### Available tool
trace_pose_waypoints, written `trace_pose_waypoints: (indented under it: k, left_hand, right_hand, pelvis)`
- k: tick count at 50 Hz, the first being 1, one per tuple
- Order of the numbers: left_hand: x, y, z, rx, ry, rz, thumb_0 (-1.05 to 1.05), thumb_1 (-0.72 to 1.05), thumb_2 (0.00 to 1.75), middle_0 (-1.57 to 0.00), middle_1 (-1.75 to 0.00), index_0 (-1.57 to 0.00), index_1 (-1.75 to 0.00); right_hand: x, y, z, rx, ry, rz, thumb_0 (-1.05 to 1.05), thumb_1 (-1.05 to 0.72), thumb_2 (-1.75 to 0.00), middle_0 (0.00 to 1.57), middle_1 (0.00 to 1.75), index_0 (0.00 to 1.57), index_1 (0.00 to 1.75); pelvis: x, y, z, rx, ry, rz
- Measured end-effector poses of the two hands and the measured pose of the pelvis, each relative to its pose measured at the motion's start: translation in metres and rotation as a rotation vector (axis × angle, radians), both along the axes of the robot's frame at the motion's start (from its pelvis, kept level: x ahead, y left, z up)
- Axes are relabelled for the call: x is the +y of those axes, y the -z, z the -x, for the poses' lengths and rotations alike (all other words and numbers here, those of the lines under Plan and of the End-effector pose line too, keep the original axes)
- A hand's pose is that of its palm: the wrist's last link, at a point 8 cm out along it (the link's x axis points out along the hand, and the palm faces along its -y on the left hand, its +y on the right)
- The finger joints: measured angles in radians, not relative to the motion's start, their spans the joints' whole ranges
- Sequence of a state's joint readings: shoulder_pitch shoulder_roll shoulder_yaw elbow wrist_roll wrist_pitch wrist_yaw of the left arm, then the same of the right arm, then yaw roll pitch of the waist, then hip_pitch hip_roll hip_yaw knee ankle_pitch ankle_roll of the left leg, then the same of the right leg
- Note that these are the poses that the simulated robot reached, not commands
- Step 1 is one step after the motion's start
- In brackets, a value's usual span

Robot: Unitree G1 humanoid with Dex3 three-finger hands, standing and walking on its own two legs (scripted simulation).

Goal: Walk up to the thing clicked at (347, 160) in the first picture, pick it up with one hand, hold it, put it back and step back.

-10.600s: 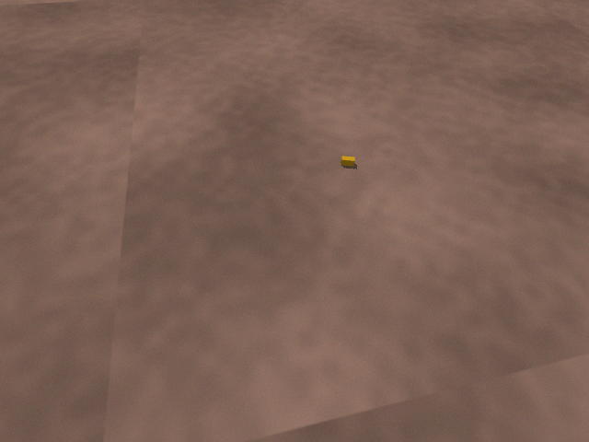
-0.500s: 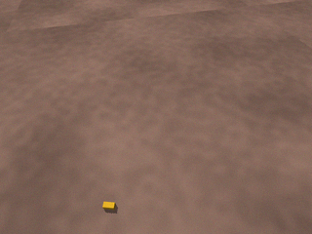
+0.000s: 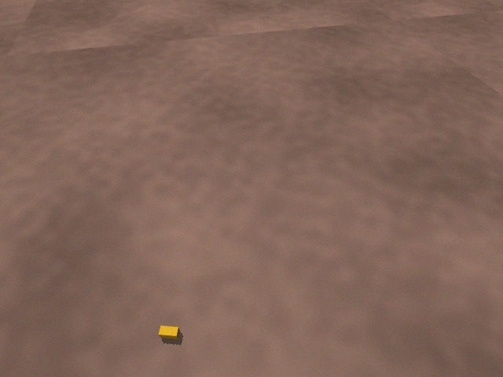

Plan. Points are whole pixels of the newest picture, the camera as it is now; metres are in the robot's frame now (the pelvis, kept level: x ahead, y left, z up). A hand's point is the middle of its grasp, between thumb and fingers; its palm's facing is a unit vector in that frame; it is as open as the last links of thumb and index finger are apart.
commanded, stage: stand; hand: left
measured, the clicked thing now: (169, 332) +0.41 +0.29 -0.77
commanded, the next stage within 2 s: rise first in 1.82 s
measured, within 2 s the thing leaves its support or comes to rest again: neither
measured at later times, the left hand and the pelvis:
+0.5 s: hand out of the picture +0.05 +0.25 -0.16, palm faces -0.04 -0.94 -0.35, open 7.4 cm; pelvis -0.01 -0.01 +0.00, yaw +1 degrees
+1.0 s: hand out of the picture +0.06 +0.26 -0.16, palm faces -0.04 -0.94 -0.34, open 7.4 cm; pelvis +0.00 +0.00 +0.00, yaw +1 degrees
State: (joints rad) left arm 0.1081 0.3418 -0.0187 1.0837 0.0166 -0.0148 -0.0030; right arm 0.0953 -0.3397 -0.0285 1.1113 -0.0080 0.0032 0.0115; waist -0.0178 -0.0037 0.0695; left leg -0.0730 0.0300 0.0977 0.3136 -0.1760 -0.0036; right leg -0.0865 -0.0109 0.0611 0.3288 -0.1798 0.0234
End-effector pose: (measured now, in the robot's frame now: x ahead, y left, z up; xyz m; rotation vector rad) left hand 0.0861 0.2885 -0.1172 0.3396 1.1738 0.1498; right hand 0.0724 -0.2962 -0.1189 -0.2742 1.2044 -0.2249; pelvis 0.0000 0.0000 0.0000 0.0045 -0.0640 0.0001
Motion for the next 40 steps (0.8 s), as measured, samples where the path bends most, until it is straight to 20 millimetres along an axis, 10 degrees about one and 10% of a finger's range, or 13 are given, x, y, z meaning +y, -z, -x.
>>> trace_pose_waypoints:
  k: [17, 40]
  left_hand:
    - [0.004, 0.002, 0.038, 0.073, -0.037, -0.019, 0.00, 0.91, 0.90, -0.21, -0.30, -0.21, -0.30]
    - [0.007, 0.004, 0.027, 0.048, -0.039, 0.000, 0.00, 0.91, 0.90, -0.21, -0.30, -0.21, -0.30]
  right_hand:
    - [-0.012, 0.003, 0.032, 0.080, 0.004, 0.008, 0.00, -0.91, -0.90, 0.20, 0.30, 0.20, 0.30]
    - [-0.002, -0.001, 0.015, 0.054, -0.027, 0.015, 0.00, -0.90, -0.90, 0.20, 0.30, 0.21, 0.30]
  pelvis:
    - [-0.007, -0.001, 0.009, 0.014, -0.008, 0.004]
    - [-0.001, -0.001, 0.005, 0.023, -0.018, 0.005]
